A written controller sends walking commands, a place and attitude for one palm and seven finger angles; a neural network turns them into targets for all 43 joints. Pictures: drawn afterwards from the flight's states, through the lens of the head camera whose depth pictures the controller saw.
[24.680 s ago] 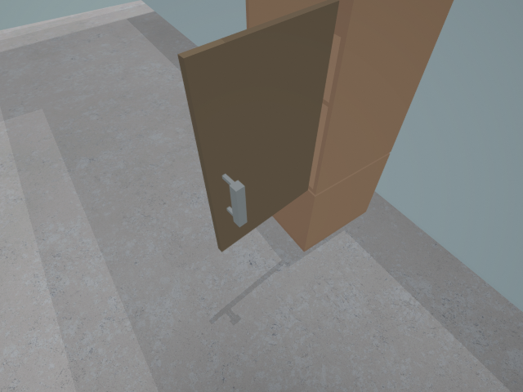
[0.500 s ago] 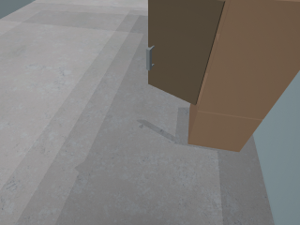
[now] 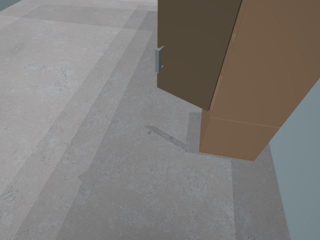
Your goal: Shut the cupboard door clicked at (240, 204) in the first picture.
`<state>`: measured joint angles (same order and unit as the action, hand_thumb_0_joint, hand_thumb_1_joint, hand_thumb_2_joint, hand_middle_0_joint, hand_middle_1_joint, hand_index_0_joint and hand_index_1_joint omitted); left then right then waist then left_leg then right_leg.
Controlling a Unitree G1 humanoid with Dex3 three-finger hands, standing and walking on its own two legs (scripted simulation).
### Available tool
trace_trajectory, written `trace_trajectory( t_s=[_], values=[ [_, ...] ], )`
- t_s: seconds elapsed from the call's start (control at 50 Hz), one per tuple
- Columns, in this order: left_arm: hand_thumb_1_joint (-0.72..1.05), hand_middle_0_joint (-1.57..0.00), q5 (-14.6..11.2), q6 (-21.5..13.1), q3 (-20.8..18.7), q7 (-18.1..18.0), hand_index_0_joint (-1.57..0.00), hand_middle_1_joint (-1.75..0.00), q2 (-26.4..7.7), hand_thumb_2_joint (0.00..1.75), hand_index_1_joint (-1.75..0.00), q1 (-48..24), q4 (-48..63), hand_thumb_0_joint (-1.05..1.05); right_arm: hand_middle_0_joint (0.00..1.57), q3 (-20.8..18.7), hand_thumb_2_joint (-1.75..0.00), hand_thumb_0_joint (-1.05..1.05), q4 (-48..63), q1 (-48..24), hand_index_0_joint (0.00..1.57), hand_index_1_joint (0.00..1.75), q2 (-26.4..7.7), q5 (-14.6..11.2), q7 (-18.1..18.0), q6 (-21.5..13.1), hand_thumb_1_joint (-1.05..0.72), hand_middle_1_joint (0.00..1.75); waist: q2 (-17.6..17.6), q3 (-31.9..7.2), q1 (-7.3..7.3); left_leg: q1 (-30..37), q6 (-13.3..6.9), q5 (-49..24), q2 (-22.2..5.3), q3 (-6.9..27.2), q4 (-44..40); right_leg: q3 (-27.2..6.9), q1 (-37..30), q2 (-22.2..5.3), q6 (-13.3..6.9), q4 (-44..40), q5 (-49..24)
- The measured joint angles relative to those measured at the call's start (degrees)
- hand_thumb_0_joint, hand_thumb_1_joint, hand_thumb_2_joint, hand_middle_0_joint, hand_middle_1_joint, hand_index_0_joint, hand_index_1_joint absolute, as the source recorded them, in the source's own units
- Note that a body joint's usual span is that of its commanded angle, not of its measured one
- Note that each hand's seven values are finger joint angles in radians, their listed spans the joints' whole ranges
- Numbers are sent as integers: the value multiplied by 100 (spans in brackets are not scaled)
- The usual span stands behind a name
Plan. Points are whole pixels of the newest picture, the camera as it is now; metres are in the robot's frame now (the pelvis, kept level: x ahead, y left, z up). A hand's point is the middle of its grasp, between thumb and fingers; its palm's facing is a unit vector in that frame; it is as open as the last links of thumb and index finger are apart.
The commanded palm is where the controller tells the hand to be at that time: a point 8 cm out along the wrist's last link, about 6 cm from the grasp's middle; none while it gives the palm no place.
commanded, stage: look to check the result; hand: left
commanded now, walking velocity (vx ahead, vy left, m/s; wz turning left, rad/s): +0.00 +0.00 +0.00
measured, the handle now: (160, 59) +1.01 +0.05 -0.12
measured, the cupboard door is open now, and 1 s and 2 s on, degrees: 65 65 65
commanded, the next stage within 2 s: walk to a spot facing it in 0.34 s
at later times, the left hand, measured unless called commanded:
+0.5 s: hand out of the picture +0.04 +0.19 -0.17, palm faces +0.02 -0.97 -0.23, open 7.4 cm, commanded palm none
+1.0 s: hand out of the picture +0.03 +0.24 -0.19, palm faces +0.27 -0.93 -0.24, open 7.4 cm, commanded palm none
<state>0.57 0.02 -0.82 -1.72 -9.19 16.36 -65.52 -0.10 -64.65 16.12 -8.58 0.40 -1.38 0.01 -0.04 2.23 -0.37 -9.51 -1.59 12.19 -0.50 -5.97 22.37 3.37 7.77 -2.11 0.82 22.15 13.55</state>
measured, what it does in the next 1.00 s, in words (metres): lifts its right foot, turning left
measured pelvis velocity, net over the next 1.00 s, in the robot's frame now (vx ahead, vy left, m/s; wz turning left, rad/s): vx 0.00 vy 0.02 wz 0.28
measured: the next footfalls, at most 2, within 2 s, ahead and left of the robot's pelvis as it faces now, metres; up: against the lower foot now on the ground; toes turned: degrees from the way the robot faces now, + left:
right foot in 1.26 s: +0.10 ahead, -0.12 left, +0.00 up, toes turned +26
left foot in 1.74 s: +0.18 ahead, +0.19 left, +0.00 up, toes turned +53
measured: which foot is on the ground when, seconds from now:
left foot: down 0.00-1.00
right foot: down 0.00-0.84, up 0.86-1.00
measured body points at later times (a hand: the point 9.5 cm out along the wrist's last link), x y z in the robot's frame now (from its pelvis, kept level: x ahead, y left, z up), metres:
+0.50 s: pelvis +0.01 +0.00 +0.00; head +0.03 +0.00 +0.45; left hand +0.04 +0.25 -0.15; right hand +0.04 -0.26 -0.15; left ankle +0.00 +0.10 -0.74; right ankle -0.02 -0.13 -0.74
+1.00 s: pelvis +0.00 +0.02 -0.01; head +0.06 +0.05 +0.43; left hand +0.01 +0.29 -0.17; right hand +0.10 -0.22 -0.16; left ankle +0.00 +0.11 -0.74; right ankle -0.01 -0.14 -0.67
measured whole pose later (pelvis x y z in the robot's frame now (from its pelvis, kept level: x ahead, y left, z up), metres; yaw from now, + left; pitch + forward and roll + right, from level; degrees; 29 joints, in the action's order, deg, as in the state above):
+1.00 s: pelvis +0.00 +0.02 -0.01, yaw +16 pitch +3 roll -1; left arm 1.2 3.6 -4.5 -1.0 -13.2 7.8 -54.5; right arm -2.5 -54.7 13.6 -11.5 1.5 -0.4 1.7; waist -1.1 5.8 -1.9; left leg -20.8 -3.1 14.6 1.6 -1.3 32.7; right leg 1.5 27.0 -3.7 3.0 63.3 24.7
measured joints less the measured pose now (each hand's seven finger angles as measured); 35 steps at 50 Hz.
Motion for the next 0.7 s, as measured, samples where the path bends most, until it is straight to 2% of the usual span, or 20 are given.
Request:
trace_trajectory(
  t_s=[0.52, 0.62, 0.7],
  values=[
    [91, -20, 1, -34, -25, 46, -20, -30, -325, 89, -30, -441, 87, 0, 20, -30, -89, 1, 59, -420, 20, 30, -399, 7, 20, -23, -91, 30, -40, -21, -16, 185, 54, 31, -2, 66, -158, 66, -220, 18, -24, -180, 47],
    [91, -20, -5, 63, -100, 7, -20, -30, -322, 89, -30, -554, 285, 0, 20, -61, -89, 1, 198, -395, 19, 30, -357, 14, 43, 86, -91, 30, -30, 61, -56, -107, 57, 153, 61, 244, 205, 243, 5, -69, -21, 227, 275],
    [91, -20, 15, 121, -181, 6, -20, -30, -284, 89, -30, -604, 541, 0, 20, -130, -89, 1, 350, -351, 20, 30, -315, 16, 93, 216, -91, 30, 46, 189, -71, -568, 96, 354, 71, 414, 927, 504, 186, -128, -46, 628, 503]
  ],
)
